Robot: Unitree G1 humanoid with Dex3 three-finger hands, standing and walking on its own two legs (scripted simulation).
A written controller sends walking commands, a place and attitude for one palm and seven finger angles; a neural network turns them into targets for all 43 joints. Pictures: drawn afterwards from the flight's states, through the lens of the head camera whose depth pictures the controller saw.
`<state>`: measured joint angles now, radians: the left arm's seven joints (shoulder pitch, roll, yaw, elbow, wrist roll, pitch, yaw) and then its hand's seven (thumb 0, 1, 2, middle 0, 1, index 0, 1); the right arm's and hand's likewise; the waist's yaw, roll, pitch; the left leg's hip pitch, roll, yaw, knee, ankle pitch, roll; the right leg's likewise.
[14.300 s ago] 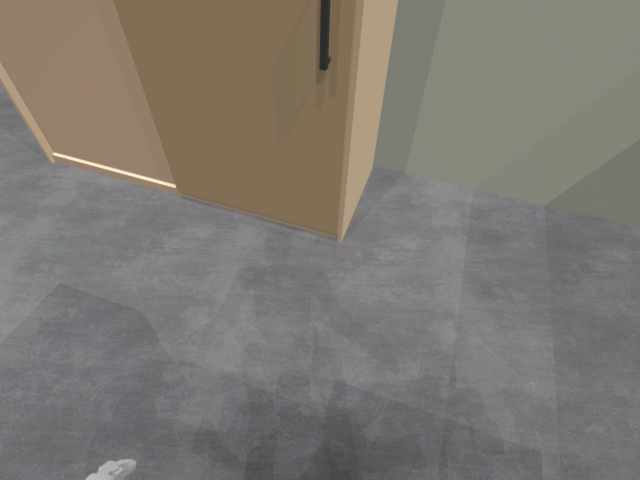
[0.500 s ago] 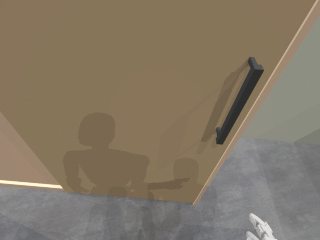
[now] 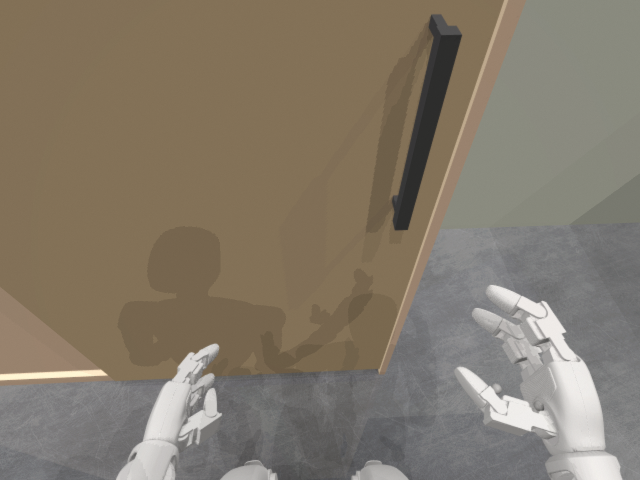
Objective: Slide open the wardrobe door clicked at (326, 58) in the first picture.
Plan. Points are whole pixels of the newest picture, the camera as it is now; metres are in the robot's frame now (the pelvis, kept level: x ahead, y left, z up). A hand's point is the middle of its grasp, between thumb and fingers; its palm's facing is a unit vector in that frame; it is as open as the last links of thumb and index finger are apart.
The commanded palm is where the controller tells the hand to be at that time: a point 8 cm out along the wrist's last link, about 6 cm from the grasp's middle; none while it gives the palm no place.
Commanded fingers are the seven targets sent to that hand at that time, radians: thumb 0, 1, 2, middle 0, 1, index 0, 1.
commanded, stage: raise the hand with hooked fingers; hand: right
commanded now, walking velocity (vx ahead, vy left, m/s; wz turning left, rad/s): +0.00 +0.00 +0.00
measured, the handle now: (415, 140) +0.47 -0.11 +0.18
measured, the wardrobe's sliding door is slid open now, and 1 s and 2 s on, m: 0.00 0.00 0.00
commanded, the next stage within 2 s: move the hooked fingers beside the handle in 1.46 s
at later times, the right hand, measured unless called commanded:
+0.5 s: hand (563, 309) +0.26 -0.23 +0.14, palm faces +0.03 +1.00 -0.08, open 12.9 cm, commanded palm +0.24 -0.28 +0.15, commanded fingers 0.00 0.45 -0.32 0.30 1.17 0.30 1.17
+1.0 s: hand out of the picture +0.30 -0.28 +0.21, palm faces +0.06 +0.99 -0.08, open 14.0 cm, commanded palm +0.27 -0.31 +0.21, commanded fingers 0.00 0.50 -0.30 0.30 1.20 0.30 1.20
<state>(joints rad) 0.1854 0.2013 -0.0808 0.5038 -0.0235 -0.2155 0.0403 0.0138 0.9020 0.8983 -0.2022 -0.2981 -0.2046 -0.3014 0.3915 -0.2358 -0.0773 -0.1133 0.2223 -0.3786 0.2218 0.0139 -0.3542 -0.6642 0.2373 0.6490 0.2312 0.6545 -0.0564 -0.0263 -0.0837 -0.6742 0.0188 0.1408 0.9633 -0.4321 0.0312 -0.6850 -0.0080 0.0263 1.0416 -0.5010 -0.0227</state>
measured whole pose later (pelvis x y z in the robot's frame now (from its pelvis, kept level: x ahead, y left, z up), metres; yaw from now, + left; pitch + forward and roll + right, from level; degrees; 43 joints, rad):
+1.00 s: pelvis +0.02 +0.00 +0.06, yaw +1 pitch -1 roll +1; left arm 0.23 0.27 -0.09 0.65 -0.07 -0.27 0.11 0.02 0.90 0.90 -0.20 -0.30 -0.21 -0.30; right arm -0.09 -0.46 -0.45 0.20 0.34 0.04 0.46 -0.01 0.50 -0.30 0.30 1.20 0.30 1.20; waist -0.06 -0.05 -0.02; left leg -0.26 0.00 0.10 0.54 -0.26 0.02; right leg -0.24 0.00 -0.01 0.59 -0.33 -0.02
